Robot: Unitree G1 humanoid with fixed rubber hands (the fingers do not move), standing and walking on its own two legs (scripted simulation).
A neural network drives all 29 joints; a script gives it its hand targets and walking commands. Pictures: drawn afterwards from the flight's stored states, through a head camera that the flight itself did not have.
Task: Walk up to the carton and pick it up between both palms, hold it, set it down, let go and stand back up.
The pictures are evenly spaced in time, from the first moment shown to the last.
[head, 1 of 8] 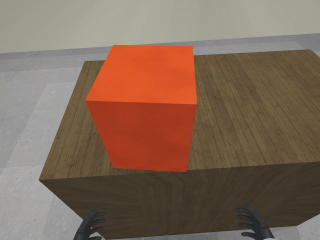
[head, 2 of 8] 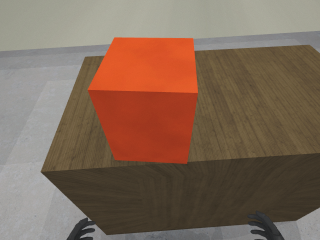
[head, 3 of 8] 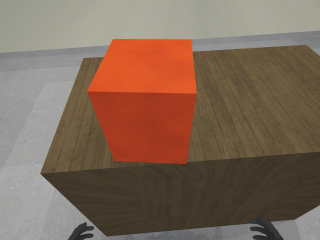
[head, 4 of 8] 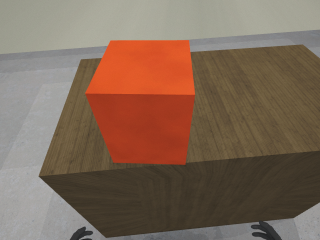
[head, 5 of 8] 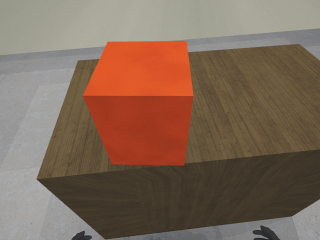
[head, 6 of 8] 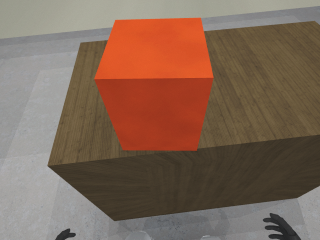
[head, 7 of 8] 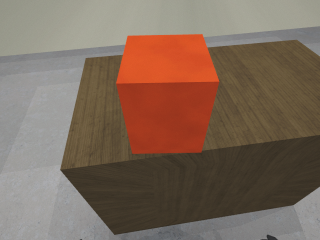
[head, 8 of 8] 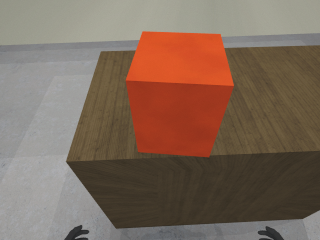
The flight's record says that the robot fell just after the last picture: no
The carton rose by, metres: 0.00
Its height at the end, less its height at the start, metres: +0.00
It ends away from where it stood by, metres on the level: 0.00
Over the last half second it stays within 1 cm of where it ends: yes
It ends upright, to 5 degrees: yes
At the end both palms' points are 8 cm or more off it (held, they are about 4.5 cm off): yes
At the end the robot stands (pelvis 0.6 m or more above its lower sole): yes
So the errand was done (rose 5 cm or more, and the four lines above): no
